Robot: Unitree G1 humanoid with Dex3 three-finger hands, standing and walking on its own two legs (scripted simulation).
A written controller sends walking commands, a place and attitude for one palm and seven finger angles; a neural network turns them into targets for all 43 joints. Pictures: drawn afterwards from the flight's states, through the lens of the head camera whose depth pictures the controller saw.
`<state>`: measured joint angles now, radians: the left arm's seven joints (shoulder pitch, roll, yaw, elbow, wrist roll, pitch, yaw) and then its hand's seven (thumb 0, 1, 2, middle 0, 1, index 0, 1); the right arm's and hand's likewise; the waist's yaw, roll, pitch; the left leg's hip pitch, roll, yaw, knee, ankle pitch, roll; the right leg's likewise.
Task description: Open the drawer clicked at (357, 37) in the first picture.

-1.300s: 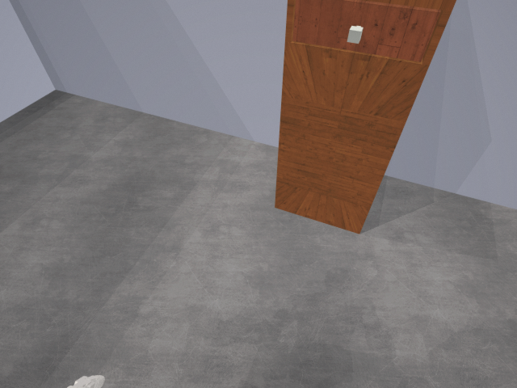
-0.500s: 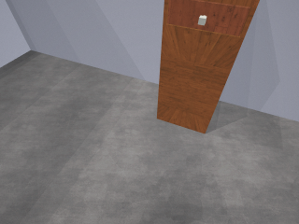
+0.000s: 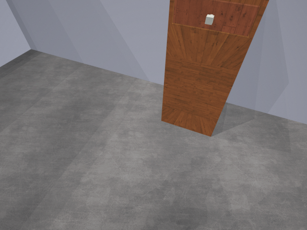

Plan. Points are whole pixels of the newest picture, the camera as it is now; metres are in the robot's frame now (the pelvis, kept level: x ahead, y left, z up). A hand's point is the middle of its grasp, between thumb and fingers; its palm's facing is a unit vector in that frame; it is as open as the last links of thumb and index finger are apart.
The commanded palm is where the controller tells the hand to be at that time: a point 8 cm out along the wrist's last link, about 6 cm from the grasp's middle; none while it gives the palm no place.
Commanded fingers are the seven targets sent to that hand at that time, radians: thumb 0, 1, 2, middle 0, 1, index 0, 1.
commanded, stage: look at it before walking up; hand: left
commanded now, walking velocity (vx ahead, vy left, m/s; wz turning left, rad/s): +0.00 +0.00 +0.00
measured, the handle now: (210, 18) +1.00 -0.21 +0.13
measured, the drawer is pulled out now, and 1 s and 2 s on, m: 0.00 0.00 0.00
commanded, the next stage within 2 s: walk to a spot facing it in 0.14 s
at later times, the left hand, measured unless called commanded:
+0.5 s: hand out of the picture +0.07 +0.22 -0.17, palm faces -0.09 -0.95 -0.30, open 7.4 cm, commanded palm none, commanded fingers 0.00 0.90 0.90 -0.20 -0.30 -0.20 -0.30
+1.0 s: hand out of the picture +0.07 +0.21 -0.18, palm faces -0.23 -0.95 -0.19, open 7.4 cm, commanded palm none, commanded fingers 0.00 0.90 0.90 -0.20 -0.30 -0.20 -0.30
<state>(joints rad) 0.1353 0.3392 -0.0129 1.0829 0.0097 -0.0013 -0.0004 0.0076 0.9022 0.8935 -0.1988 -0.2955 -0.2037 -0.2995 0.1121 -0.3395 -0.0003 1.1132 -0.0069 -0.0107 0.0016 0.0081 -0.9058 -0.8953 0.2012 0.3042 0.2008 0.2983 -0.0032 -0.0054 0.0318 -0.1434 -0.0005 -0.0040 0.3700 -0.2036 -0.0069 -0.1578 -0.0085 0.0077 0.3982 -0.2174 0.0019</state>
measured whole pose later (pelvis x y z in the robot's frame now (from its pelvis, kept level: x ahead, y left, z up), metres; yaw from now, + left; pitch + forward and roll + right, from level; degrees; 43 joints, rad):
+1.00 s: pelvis +0.03 +0.02 -0.01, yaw -19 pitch +2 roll -1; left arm 0.38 0.21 0.06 0.96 0.02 0.02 -0.01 0.01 0.90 0.89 -0.20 -0.30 -0.20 -0.30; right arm 0.18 -0.24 -0.05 0.91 -0.01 -0.02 -0.01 0.01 -0.91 -0.90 0.20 0.30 0.20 0.30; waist 0.05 -0.03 -0.01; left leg -0.29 0.01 0.01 0.55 -0.35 -0.03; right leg -0.29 0.10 0.23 0.49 -0.24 -0.01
